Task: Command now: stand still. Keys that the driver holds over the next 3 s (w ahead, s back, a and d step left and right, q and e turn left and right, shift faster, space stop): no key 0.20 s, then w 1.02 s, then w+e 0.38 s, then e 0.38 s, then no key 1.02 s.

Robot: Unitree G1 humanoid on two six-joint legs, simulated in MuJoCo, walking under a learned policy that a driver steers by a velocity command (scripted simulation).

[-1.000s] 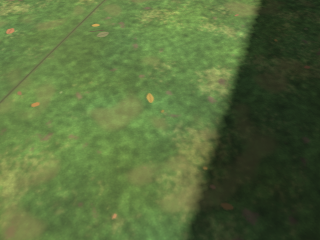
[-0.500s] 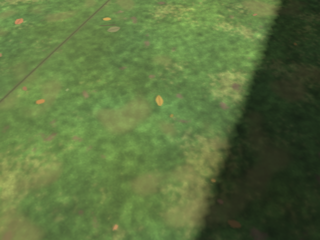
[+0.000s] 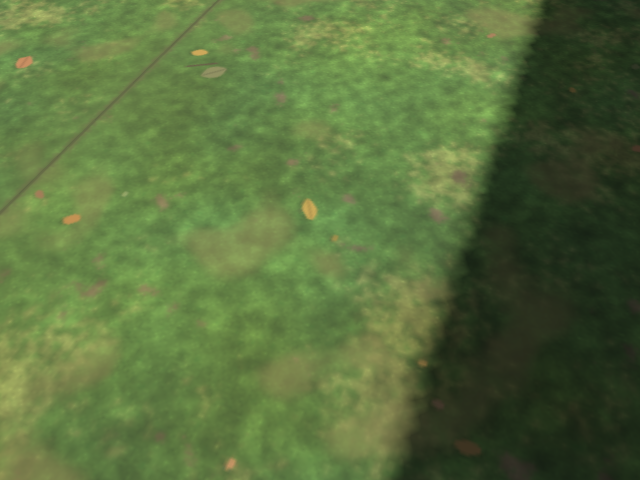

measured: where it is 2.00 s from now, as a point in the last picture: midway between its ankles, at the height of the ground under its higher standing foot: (364, 359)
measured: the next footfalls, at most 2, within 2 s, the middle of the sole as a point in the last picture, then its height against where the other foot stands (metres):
right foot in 0.94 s outside the picture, level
left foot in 1.50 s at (309, 367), level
